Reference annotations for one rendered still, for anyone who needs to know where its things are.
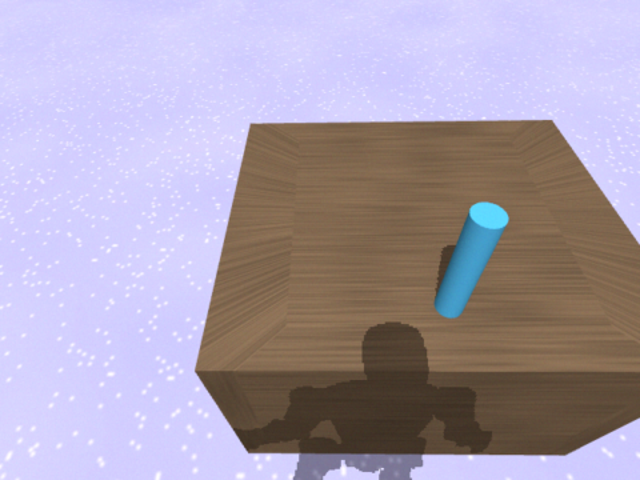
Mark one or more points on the can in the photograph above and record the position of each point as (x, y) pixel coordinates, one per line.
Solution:
(481, 232)

